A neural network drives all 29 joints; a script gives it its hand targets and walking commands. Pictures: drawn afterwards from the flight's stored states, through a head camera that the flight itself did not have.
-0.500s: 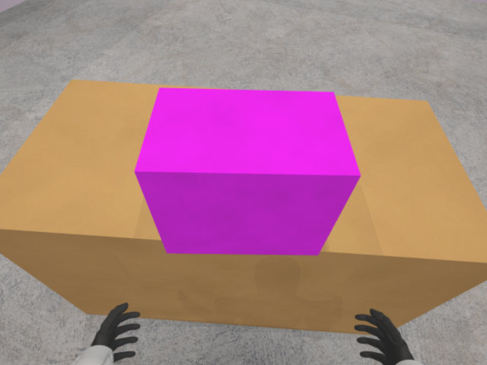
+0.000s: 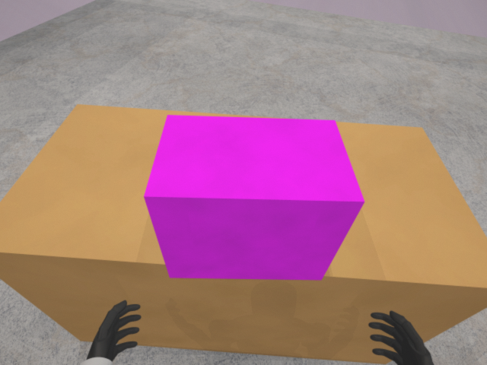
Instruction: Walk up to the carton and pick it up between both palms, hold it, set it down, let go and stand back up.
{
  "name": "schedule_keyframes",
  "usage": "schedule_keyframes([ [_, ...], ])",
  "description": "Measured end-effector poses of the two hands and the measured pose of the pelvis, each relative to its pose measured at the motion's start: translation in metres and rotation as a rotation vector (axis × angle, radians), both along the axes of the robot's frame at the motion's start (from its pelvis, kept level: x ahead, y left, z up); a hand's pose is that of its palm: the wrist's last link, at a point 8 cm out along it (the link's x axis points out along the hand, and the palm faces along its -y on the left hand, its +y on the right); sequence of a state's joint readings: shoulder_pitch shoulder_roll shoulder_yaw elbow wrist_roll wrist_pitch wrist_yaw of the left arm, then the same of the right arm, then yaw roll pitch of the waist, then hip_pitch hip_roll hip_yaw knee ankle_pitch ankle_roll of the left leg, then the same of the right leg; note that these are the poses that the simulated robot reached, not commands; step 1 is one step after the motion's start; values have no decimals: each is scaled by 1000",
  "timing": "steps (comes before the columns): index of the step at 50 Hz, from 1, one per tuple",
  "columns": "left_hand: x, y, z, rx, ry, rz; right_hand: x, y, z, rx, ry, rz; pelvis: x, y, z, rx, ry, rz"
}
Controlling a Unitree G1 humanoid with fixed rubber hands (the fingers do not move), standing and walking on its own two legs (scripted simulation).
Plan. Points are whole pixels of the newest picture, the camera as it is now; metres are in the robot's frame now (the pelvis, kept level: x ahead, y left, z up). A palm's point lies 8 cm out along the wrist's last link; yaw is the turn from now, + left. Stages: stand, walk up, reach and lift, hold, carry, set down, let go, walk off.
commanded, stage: reach and lift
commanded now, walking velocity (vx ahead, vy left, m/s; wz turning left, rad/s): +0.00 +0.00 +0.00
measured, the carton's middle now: (248, 202) +0.40 +0.02 +0.03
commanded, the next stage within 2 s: none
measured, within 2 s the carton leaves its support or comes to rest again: neither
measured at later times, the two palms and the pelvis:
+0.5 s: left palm (97, 343) +0.16 +0.24 -0.02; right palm (424, 343) +0.18 -0.26 -0.01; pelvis +0.00 -0.01 +0.00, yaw +0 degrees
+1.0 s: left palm (107, 284) +0.23 +0.23 +0.03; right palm (431, 297) +0.24 -0.27 +0.03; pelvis -0.01 -0.01 +0.00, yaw +0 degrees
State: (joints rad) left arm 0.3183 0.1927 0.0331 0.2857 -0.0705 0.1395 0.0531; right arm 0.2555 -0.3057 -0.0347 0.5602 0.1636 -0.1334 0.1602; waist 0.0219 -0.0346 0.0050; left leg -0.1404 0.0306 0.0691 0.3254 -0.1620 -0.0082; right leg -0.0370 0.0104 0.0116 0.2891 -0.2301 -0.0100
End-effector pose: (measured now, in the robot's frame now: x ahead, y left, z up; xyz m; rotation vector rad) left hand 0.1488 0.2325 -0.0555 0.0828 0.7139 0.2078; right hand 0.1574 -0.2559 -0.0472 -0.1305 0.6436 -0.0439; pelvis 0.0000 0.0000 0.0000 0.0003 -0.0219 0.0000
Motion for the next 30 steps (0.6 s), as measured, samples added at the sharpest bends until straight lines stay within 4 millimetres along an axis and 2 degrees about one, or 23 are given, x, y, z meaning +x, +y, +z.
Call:
schedule_keyframes([
  [14, -1, -3, 14, -8, -125, -2, 3, -7, 20, 17, -113, -22, -1, -8, 0, 5, -1, -4],
  [22, 4, 1, 27, -4, -212, -7, 18, -5, 29, 42, -190, -31, -2, -9, 0, 6, 0, 2],
  [30, 21, 4, 42, 0, -306, -24, 38, -4, 39, 74, -261, -47, -2, -9, -1, 5, 4, 14],
])
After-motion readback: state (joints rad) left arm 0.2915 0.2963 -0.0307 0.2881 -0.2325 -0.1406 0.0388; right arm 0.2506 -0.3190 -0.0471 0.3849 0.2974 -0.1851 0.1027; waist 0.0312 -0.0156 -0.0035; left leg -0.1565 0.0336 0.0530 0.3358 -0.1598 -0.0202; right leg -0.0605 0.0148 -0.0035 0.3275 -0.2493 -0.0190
